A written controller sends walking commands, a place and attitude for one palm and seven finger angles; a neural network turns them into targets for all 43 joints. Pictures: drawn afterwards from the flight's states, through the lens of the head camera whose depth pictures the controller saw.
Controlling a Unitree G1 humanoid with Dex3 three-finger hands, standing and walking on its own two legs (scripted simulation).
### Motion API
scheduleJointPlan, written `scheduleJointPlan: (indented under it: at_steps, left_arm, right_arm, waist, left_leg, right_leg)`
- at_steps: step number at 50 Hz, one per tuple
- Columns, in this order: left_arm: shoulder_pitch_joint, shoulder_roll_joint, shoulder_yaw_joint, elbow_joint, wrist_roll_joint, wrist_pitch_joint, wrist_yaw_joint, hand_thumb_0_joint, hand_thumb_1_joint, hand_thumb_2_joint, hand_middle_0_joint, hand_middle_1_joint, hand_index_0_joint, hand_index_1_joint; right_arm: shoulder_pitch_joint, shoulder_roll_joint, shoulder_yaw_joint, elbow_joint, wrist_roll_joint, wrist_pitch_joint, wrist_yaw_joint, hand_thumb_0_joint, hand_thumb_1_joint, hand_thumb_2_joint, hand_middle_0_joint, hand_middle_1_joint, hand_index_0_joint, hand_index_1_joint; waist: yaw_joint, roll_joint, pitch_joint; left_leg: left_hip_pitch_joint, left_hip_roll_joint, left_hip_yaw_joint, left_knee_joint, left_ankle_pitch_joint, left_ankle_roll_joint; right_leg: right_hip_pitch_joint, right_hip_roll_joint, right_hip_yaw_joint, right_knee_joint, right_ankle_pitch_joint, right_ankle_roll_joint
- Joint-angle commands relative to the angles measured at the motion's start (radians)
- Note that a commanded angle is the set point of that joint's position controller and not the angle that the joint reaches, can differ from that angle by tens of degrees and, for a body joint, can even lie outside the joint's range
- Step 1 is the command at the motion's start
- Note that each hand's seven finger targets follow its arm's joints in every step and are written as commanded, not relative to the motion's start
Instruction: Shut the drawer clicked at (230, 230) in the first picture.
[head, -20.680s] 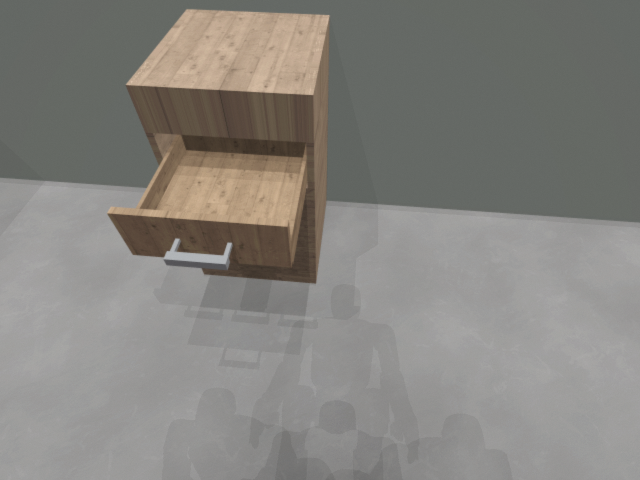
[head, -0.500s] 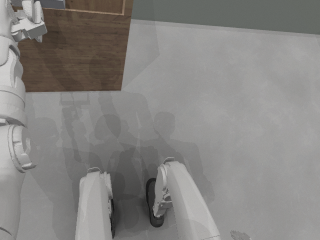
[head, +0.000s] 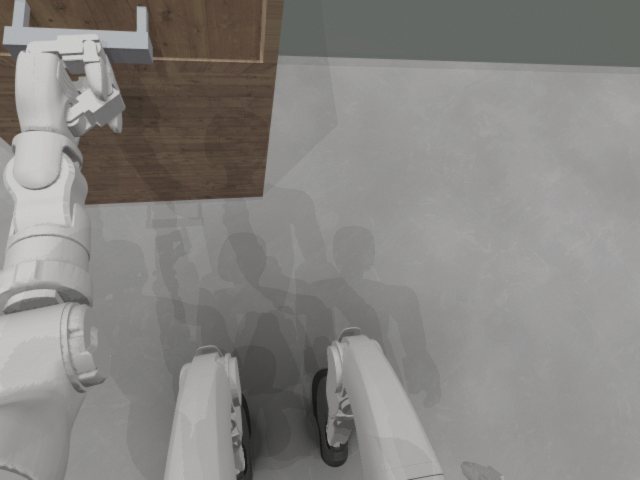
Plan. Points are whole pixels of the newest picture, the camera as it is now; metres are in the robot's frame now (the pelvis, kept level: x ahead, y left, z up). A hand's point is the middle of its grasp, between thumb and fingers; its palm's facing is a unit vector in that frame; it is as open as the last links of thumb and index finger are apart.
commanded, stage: pull the fist back off the drawer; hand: left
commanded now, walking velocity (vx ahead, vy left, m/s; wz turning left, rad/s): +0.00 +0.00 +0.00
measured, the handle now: (83, 29) +0.62 +0.23 +0.02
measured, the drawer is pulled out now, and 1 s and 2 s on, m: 0.00 0.00 0.00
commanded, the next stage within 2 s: draw the hand back to the body in 0.06 s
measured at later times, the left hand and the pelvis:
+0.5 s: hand (17, 130) +0.43 +0.21 +0.12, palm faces +0.09 -1.00 -0.04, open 3.3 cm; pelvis +0.05 -0.01 +0.10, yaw +4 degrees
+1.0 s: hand out of the picture +0.32 +0.25 +0.26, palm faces +0.33 -0.89 -0.33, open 3.3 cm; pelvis +0.08 +0.00 +0.19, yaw +6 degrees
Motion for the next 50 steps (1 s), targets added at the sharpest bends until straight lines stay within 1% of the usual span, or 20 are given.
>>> scheduleJointPlan:
  at_steps: [1, 4, 8, 10, 12, 13, 16, 20, 23, 27, 31, 33, 34, 35, 36, 37, 41, 45, 49, 50]
  left_arm:
    - [-0.370, 0.169, 0.011, -0.260, -0.019, -0.076, 0.017, 0.000, 0.900, 0.900, -1.400, -1.600, -1.400, -1.600]
    - [-0.333, 0.202, 0.050, -0.294, -0.030, -0.092, 0.017, 0.000, 0.900, 0.900, -1.400, -1.600, -1.400, -1.600]
    - [-0.250, 0.163, 0.039, -0.333, -0.048, -0.104, 0.001, 0.000, 0.900, 0.900, -1.400, -1.600, -1.400, -1.600]
    - [-0.136, 0.212, 0.080, -0.526, -0.074, -0.095, -0.010, 0.000, 0.900, 0.900, -1.400, -1.600, -1.400, -1.600]
    - [0.018, 0.208, 0.072, -0.716, -0.101, -0.065, -0.022, 0.000, 0.900, 0.900, -1.400, -1.600, -1.400, -1.600]
    - [0.124, 0.149, 0.031, -0.776, -0.117, -0.033, -0.031, 0.000, 0.900, 0.900, -1.400, -1.600, -1.400, -1.600]
    - [0.331, 0.057, -0.021, -0.884, -0.169, 0.062, -0.043, 0.000, 0.900, 0.900, -1.400, -1.600, -1.400, -1.600]
    - [0.394, -0.012, -0.044, -0.887, -0.211, 0.116, -0.015, 0.000, 0.900, 0.900, -1.400, -1.600, -1.400, -1.600]
    - [0.421, -0.069, -0.096, -0.900, -0.210, 0.080, 0.002, 0.000, 0.900, 0.900, -1.400, -1.600, -1.400, -1.600]
    - [0.535, -0.104, -0.178, -0.900, -0.184, 0.050, -0.030, 0.000, 0.900, 0.900, -1.400, -1.600, -1.400, -1.600]
    - [0.683, -0.032, -0.117, -0.949, -0.202, 0.074, -0.058, 0.000, 0.900, 0.900, -1.400, -1.600, -1.400, -1.600]
    - [0.733, -0.032, -0.099, -0.996, -0.218, 0.089, -0.056, 0.000, 0.900, 0.900, -1.400, -1.600, -1.400, -1.600]
    - [0.797, 0.056, -0.110, -1.012, -0.082, 0.174, 0.070, 0.000, 0.900, 0.900, -1.400, -1.600, -1.400, -1.600]
    - [0.835, -0.036, -0.166, -1.096, -0.075, 0.220, 0.132, 0.000, 0.900, 0.900, -1.400, -1.600, -1.400, -1.600]
    - [0.876, -0.036, -0.162, -1.132, -0.075, 0.251, 0.168, 0.000, 0.900, 0.900, -1.400, -1.600, -1.400, -1.600]
    - [0.919, -0.054, -0.183, -1.137, -0.062, 0.280, 0.197, 0.000, 0.900, 0.900, -1.400, -1.600, -1.400, -1.600]
    - [0.888, -0.008, -0.168, -1.251, -0.042, 0.332, 0.292, 0.000, 0.900, 0.900, -1.400, -1.600, -1.400, -1.600]
    - [0.967, -0.047, -0.196, -1.283, -0.031, 0.360, 0.320, 0.000, 0.900, 0.900, -1.400, -1.600, -1.400, -1.600]
    - [1.077, -0.053, -0.177, -1.316, -0.036, 0.372, 0.315, 0.000, 0.900, 0.900, -1.400, -1.600, -1.400, -1.600]
    - [1.107, -0.055, -0.172, -1.350, -0.037, 0.370, 0.313, 0.000, 0.900, 0.900, -1.400, -1.600, -1.400, -1.600]
  right_arm:
    - [0.166, -0.214, -0.090, -0.047, 0.004, 0.012, -0.016, 0.000, -0.900, -0.900, 0.200, 0.300, 0.200, 0.300]
    - [0.157, -0.207, -0.093, -0.052, 0.004, 0.021, -0.017, 0.000, -0.900, -0.900, 0.200, 0.300, 0.200, 0.300]
    - [0.143, -0.197, -0.101, -0.065, 0.007, 0.031, -0.015, 0.000, -0.900, -0.900, 0.200, 0.300, 0.200, 0.300]
    - [0.130, -0.196, -0.110, -0.107, 0.021, 0.036, -0.012, 0.000, -0.900, -0.900, 0.200, 0.300, 0.200, 0.300]
    - [0.118, -0.190, -0.121, -0.151, 0.041, 0.038, -0.007, 0.000, -0.900, -0.900, 0.200, 0.300, 0.200, 0.300]
    - [0.107, -0.179, -0.125, -0.167, 0.055, 0.036, -0.002, 0.000, -0.900, -0.900, 0.200, 0.300, 0.200, 0.300]
    - [0.077, -0.167, -0.130, -0.188, 0.088, 0.016, -0.010, 0.000, -0.900, -0.900, 0.200, 0.300, 0.200, 0.300]
    - [0.043, -0.159, -0.130, -0.153, 0.105, -0.032, -0.043, 0.000, -0.900, -0.900, 0.200, 0.300, 0.200, 0.300]
    - [0.030, -0.150, -0.130, -0.128, 0.097, -0.071, -0.058, 0.000, -0.900, -0.900, 0.200, 0.300, 0.200, 0.300]
    - [0.012, -0.147, -0.128, -0.143, 0.092, -0.094, -0.062, 0.000, -0.900, -0.900, 0.200, 0.300, 0.200, 0.300]
    - [-0.021, -0.153, -0.124, -0.202, 0.098, -0.094, -0.069, 0.000, -0.900, -0.900, 0.200, 0.300, 0.200, 0.300]
    - [-0.042, -0.143, -0.118, -0.235, 0.104, -0.095, -0.072, 0.000, -0.900, -0.900, 0.200, 0.300, 0.200, 0.300]
    - [-0.079, -0.115, -0.117, -0.257, 0.108, -0.053, -0.090, 0.000, -0.900, -0.900, 0.200, 0.300, 0.200, 0.300]
    - [-0.082, -0.093, -0.110, -0.302, 0.107, -0.043, -0.100, 0.000, -0.900, -0.900, 0.200, 0.300, 0.200, 0.300]
    - [-0.083, -0.098, -0.110, -0.312, 0.105, -0.044, -0.108, 0.000, -0.900, -0.900, 0.200, 0.300, 0.200, 0.300]
    - [-0.092, -0.094, -0.101, -0.314, 0.107, -0.036, -0.115, 0.000, -0.900, -0.900, 0.200, 0.300, 0.200, 0.300]
    - [-0.115, -0.098, -0.083, -0.309, 0.103, -0.043, -0.149, 0.000, -0.900, -0.900, 0.200, 0.300, 0.200, 0.300]
    - [-0.127, -0.094, -0.073, -0.287, 0.100, -0.076, -0.158, 0.000, -0.900, -0.900, 0.200, 0.300, 0.200, 0.300]
    - [-0.145, -0.093, -0.069, -0.264, 0.098, -0.106, -0.150, 0.000, -0.900, -0.900, 0.200, 0.300, 0.200, 0.300]
    - [-0.155, -0.091, -0.069, -0.261, 0.099, -0.114, -0.148, 0.000, -0.900, -0.900, 0.200, 0.300, 0.200, 0.300]
  waist:
    - [-0.014, 0.187, -0.605]
    - [0.005, 0.173, -0.657]
    - [0.019, 0.164, -0.684]
    - [0.084, 0.203, -0.817]
    - [0.134, 0.251, -0.923]
    - [0.141, 0.232, -0.920]
    - [0.126, 0.083, -0.818]
    - [0.085, -0.040, -0.579]
    - [0.081, 0.004, -0.493]
    - [0.104, 0.074, -0.393]
    - [0.149, 0.074, -0.338]
    - [0.165, 0.068, -0.315]
    - [0.235, 0.099, -0.402]
    - [0.207, 0.112, -0.332]
    - [0.205, 0.070, -0.304]
    - [0.202, 0.095, -0.255]
    - [0.186, 0.013, -0.163]
    - [0.197, 0.034, -0.106]
    - [0.213, -0.026, -0.048]
    - [0.217, -0.014, -0.039]
  left_leg:
    - [0.593, 0.007, -0.131, -0.229, 0.349, -0.040]
    - [0.584, 0.000, -0.106, -0.209, 0.429, -0.037]
    - [0.605, -0.003, -0.090, -0.202, 0.516, -0.037]
    - [0.706, -0.006, -0.080, -0.250, 0.599, -0.045]
    - [0.862, -0.003, -0.085, -0.313, 0.745, -0.060]
    - [0.906, -0.002, -0.086, -0.340, 0.791, -0.062]
    - [0.882, -0.001, -0.076, -0.401, 0.763, -0.040]
    - [0.762, -0.014, -0.038, -0.464, 0.530, -0.021]
    - [0.828, -0.019, -0.022, -0.506, 0.496, -0.029]
    - [0.946, -0.022, -0.019, -0.589, 0.530, -0.039]
    - [1.003, -0.028, -0.013, -0.674, 0.539, -0.039]
    - [1.040, -0.026, -0.011, -0.723, 0.551, -0.043]
    - [1.150, -0.023, -0.011, -0.801, 0.602, -0.057]
    - [1.188, -0.017, -0.014, -0.833, 0.604, -0.064]
    - [1.187, -0.015, -0.022, -0.844, 0.586, -0.060]
    - [1.194, -0.013, -0.014, -0.872, 0.558, -0.059]
    - [1.226, -0.006, -0.027, -0.956, 0.470, -0.044]
    - [1.330, -0.004, -0.033, -1.034, 0.501, -0.043]
    - [1.389, -0.005, -0.036, -1.097, 0.535, -0.044]
    - [1.409, -0.001, -0.037, -1.110, 0.553, -0.045]
  right_leg:
    - [0.234, 0.032, 0.036, -0.149, 0.174, -0.034]
    - [0.320, 0.034, 0.048, -0.151, 0.239, -0.033]
    - [0.379, 0.032, 0.056, -0.153, 0.329, -0.031]
    - [0.516, 0.028, 0.067, -0.181, 0.415, -0.034]
    - [0.613, 0.025, 0.068, -0.221, 0.501, -0.037]
    - [0.649, 0.027, 0.064, -0.251, 0.526, -0.034]
    - [0.759, 0.026, 0.064, -0.334, 0.576, -0.022]
    - [0.818, 0.025, 0.068, -0.426, 0.505, -0.002]
    - [0.801, 0.026, 0.064, -0.473, 0.447, -0.004]
    - [0.826, 0.029, 0.049, -0.533, 0.424, -0.018]
    - [0.951, 0.030, 0.048, -0.601, 0.442, -0.027]
    - [1.004, 0.030, 0.041, -0.631, 0.451, -0.024]
    - [1.084, -0.002, 0.074, -0.681, 0.419, -0.045]
    - [1.069, -0.003, 0.057, -0.706, 0.406, -0.042]
    - [1.079, -0.001, 0.059, -0.727, 0.402, -0.040]
    - [1.097, -0.002, 0.060, -0.750, 0.387, -0.038]
    - [1.197, -0.005, 0.057, -0.834, 0.373, -0.040]
    - [1.258, -0.008, 0.052, -0.905, 0.387, -0.038]
    - [1.338, -0.003, 0.047, -0.967, 0.423, -0.036]
    - [1.350, -0.006, 0.047, -0.979, 0.431, -0.035]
